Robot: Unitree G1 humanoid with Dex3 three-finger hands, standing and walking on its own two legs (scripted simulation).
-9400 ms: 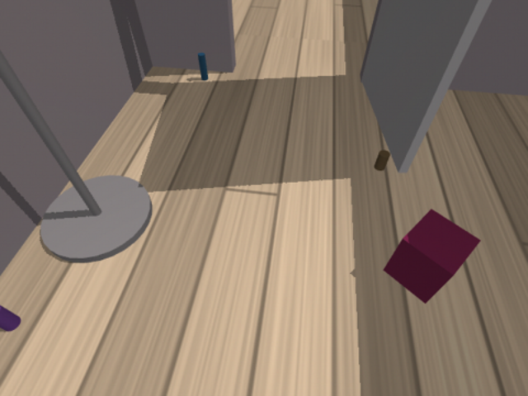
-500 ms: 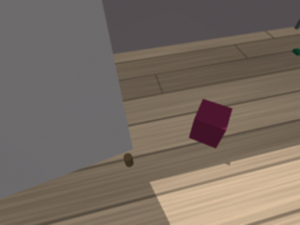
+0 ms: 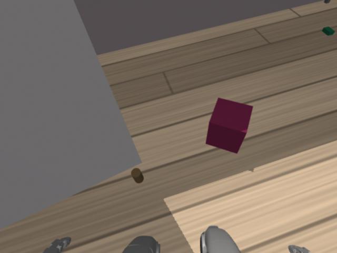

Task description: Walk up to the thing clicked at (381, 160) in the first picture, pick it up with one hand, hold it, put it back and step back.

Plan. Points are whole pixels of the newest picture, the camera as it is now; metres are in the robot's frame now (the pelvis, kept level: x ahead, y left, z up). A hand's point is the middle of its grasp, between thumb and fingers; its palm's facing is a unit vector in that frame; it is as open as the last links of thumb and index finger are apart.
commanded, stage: walk up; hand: left
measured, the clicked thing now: (137, 175) +0.55 +0.25 -0.70
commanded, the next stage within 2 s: none
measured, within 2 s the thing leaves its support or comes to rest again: neither
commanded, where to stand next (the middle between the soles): +0.15 +0.02 m, yaw -2 degrees
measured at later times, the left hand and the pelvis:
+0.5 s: hand out of the picture +0.04 +0.33 -0.15, palm faces -0.01 -0.92 -0.39, open 7.4 cm; pelvis -0.02 +0.05 +0.01, yaw +2 degrees
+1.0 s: hand out of the picture +0.10 +0.31 -0.14, palm faces -0.06 -0.92 -0.38, open 7.4 cm; pelvis +0.01 +0.04 +0.00, yaw -2 degrees
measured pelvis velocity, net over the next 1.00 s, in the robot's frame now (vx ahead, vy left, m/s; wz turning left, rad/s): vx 0.01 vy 0.04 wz -0.04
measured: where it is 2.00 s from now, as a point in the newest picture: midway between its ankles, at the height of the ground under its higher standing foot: outside the picture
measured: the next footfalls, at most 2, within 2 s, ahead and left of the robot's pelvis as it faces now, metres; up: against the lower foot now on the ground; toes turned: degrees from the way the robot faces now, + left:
left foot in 0.24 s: +0.02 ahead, +0.16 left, +0.00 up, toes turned +3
right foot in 0.60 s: +0.03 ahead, -0.08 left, +0.00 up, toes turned +0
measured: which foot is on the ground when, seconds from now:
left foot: up 0.00-0.22, down 0.24-0.68, up 0.70-0.92, down 0.94-1.00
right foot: down 0.00-0.28, up 0.30-0.58, down 0.60-0.96, up 0.98-1.00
